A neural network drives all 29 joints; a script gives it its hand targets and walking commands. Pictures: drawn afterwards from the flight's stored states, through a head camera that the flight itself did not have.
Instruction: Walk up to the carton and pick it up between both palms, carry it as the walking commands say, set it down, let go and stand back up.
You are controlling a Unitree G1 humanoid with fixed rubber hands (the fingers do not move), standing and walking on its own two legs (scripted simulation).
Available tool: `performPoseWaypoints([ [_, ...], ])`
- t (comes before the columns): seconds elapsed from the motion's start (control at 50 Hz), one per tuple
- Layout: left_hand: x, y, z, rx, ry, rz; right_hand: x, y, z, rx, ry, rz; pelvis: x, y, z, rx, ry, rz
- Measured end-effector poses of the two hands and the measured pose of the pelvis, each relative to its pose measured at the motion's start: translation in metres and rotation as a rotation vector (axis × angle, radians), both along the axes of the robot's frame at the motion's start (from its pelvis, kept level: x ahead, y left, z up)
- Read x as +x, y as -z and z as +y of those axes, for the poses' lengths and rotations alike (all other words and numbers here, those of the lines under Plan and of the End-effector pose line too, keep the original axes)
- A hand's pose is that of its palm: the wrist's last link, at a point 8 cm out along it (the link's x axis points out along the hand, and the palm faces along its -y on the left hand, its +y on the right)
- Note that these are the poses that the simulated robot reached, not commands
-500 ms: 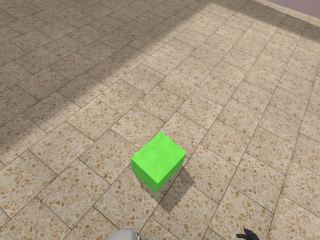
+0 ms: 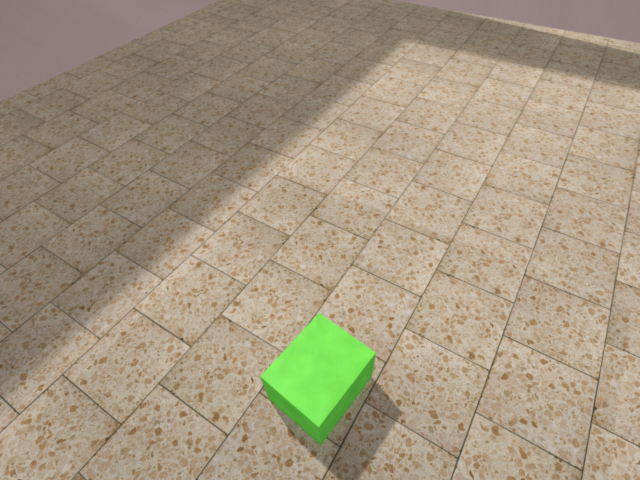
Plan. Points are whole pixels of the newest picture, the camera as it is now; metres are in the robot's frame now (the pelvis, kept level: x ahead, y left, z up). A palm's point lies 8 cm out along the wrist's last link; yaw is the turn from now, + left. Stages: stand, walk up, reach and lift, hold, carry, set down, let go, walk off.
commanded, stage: walk up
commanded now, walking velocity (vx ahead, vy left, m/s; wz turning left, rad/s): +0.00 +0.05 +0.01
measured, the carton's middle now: (320, 376) +0.53 +0.04 -0.69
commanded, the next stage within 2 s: none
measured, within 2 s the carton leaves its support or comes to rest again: neither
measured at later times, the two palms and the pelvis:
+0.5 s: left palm out of the picture -0.01 +0.30 -0.14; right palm out of the picture +0.03 -0.18 -0.12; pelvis -0.02 +0.06 +0.00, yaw +1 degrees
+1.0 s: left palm out of the picture +0.12 +0.30 -0.13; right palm out of the picture -0.07 -0.20 -0.16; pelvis -0.02 +0.05 -0.02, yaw -13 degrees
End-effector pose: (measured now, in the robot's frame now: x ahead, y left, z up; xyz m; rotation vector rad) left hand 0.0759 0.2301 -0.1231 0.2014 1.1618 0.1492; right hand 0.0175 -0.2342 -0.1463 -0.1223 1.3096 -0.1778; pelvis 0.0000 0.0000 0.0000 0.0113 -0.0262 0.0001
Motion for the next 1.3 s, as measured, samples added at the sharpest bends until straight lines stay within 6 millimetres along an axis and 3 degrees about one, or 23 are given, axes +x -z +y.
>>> performPoseWaypoints([
  [0.08, -0.015, -0.008, 0.018, 0.057, -0.047, 0.009, 0.009, -0.003, -0.006, -0.010, -0.034, 0.012, -0.004, -0.003, 0.003, 0.016, -0.020, 0.020],
  [0.18, -0.058, -0.012, 0.058, 0.118, -0.109, 0.085, 0.023, -0.008, -0.007, -0.041, -0.091, 0.000, -0.012, -0.004, 0.019, 0.030, -0.038, 0.029],
  [0.28, -0.091, 0.012, 0.083, 0.065, -0.115, 0.164, 0.032, -0.010, 0.019, -0.082, -0.117, -0.070, -0.021, 0.007, 0.044, -0.016, -0.026, 0.020],
  [0.36, -0.097, 0.019, 0.082, 0.000, -0.105, 0.185, 0.019, -0.023, 0.046, -0.079, -0.110, -0.065, -0.022, -0.001, 0.054, -0.019, -0.020, 0.007],
  [0.44, -0.090, 0.019, 0.076, -0.035, -0.086, 0.166, 0.015, -0.028, 0.058, -0.077, -0.096, -0.069, -0.021, -0.005, 0.058, -0.017, -0.015, 0.011],
  [0.6, -0.077, 0.016, 0.060, -0.041, -0.077, 0.128, -0.002, -0.013, 0.061, -0.043, -0.050, -0.024, -0.019, -0.003, 0.061, -0.012, -0.008, 0.004],
  [0.72, -0.065, 0.020, 0.080, -0.001, -0.008, 0.150, -0.019, -0.009, 0.050, -0.090, 0.036, -0.036, -0.029, 0.005, 0.067, -0.010, 0.073, 0.030],
  [0.8, -0.027, 0.015, 0.091, 0.039, 0.072, 0.107, -0.047, -0.010, 0.045, -0.111, 0.103, -0.017, -0.030, 0.006, 0.069, -0.001, 0.119, 0.043],
  [0.88, 0.022, 0.003, 0.078, 0.054, 0.159, 0.030, -0.074, -0.011, 0.042, -0.102, 0.166, 0.020, -0.029, 0.003, 0.062, -0.007, 0.173, 0.045],
  [0.98, 0.046, 0.005, 0.072, 0.127, 0.208, 0.004, -0.087, 0.014, 0.031, -0.053, 0.206, 0.038, -0.018, 0.021, 0.051, 0.021, 0.220, 0.044],
  [1.04, 0.032, 0.001, 0.082, 0.169, 0.193, 0.048, -0.071, 0.017, 0.028, -0.034, 0.197, 0.010, -0.012, 0.020, 0.053, 0.014, 0.252, 0.042],
  [1.14, 0.011, -0.017, 0.106, 0.206, 0.190, 0.155, -0.014, -0.005, 0.027, -0.032, 0.186, -0.108, 0.004, 0.003, 0.064, 0.041, 0.317, 0.046],
  [1.22, 0.014, -0.026, 0.129, 0.225, 0.205, 0.195, 0.026, -0.020, 0.034, -0.048, 0.178, -0.172, 0.018, -0.004, 0.083, 0.067, 0.360, 0.055],
  [1.3, 0.029, -0.028, 0.161, 0.239, 0.216, 0.222, 0.067, -0.030, 0.053, -0.056, 0.162, -0.225, 0.036, -0.005, 0.110, 0.075, 0.395, 0.068],
])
